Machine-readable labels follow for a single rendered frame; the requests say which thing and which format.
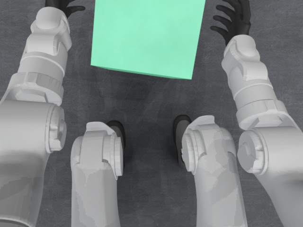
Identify right robot forearm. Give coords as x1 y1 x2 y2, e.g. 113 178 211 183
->
222 35 303 133

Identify robot left upper arm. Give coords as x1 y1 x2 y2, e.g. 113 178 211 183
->
0 99 67 227

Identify carton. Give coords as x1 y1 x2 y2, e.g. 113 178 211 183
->
91 0 205 79

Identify robot left hand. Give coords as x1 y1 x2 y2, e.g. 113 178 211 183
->
45 0 85 19

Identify robot left foot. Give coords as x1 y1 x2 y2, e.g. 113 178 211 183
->
106 120 126 172

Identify robot foot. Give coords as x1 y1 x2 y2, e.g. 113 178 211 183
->
173 114 192 170
106 120 126 172

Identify left robot forearm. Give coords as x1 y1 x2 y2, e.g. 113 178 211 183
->
0 7 72 106

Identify robot right upper arm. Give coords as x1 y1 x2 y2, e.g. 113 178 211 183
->
237 126 303 227

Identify robot right foot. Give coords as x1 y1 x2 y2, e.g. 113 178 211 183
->
173 114 192 170

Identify robot right hand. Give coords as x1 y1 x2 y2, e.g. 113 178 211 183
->
210 0 251 46

